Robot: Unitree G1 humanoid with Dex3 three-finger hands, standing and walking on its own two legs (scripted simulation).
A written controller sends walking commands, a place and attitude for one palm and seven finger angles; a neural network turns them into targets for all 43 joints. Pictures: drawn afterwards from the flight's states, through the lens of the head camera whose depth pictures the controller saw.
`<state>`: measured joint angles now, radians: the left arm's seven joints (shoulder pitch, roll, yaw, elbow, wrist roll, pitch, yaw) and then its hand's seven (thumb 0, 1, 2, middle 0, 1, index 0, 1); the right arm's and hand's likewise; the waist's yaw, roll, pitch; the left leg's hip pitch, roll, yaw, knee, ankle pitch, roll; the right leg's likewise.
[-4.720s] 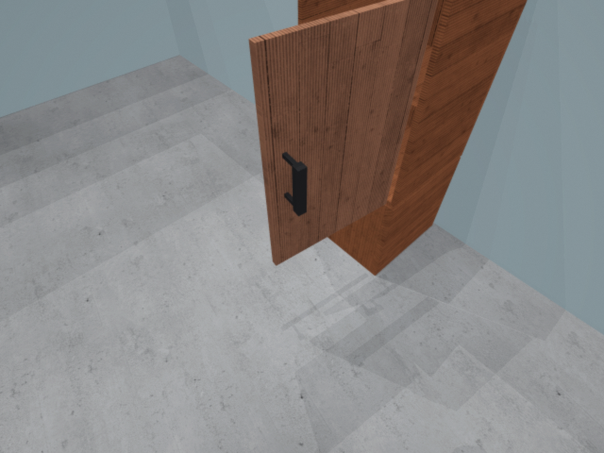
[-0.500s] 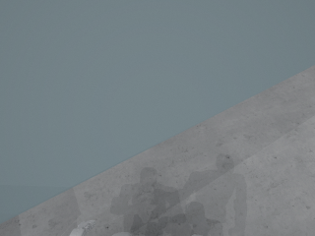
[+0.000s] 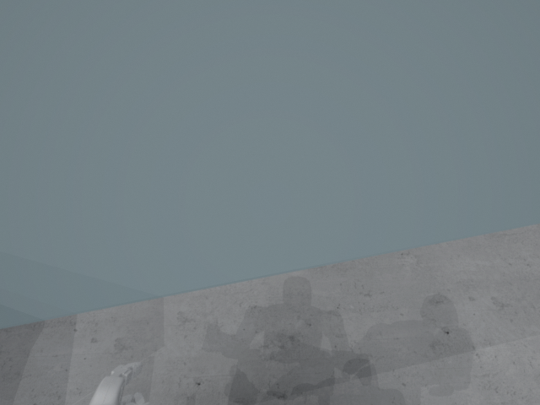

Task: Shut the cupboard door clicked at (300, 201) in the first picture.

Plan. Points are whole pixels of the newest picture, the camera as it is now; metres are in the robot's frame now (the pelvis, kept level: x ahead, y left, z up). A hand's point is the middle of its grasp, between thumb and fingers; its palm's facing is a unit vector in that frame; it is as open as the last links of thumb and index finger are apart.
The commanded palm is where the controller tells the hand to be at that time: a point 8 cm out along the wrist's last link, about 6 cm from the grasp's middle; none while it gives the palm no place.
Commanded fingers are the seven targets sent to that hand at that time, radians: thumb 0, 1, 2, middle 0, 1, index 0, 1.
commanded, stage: turn to face it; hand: left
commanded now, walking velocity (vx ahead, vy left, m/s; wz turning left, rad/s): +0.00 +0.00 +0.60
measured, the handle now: out of the picture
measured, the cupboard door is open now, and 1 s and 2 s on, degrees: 82 82 82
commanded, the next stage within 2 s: none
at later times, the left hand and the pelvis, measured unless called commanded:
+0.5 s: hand out of the picture +0.00 +0.22 -0.18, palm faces +0.36 -0.90 -0.25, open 7.4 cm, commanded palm none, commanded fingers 0.00 0.90 0.90 -0.20 -0.30 -0.20 -0.30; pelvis +0.02 -0.01 +0.00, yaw +20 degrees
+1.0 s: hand out of the picture +0.01 +0.16 -0.16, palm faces +0.58 -0.78 -0.21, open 7.4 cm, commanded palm none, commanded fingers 0.00 0.90 0.90 -0.20 -0.30 -0.20 -0.30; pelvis +0.05 -0.04 +0.00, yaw +39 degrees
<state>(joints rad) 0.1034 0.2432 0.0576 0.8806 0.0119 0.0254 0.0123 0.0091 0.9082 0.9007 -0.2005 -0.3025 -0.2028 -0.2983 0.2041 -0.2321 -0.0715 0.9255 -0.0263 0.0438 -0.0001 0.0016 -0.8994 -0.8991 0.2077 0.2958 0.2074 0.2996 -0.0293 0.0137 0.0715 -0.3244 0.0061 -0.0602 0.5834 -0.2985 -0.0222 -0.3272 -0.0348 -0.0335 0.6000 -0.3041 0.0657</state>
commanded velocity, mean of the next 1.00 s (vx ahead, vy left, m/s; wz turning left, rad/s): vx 0.00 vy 0.00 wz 0.60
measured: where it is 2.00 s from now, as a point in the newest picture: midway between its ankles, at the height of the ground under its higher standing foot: outside the picture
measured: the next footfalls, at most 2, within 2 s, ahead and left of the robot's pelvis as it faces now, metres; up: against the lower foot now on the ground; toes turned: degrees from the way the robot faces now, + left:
left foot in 0.36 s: +0.03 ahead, +0.10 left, +0.00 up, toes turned +21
right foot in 0.74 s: +0.15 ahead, -0.15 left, +0.00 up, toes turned +27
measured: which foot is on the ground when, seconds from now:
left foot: down 0.00-0.00, up 0.02-0.34, down 0.36-0.74, up 0.76-1.00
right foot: down 0.00-0.36, up 0.38-0.72, down 0.74-1.00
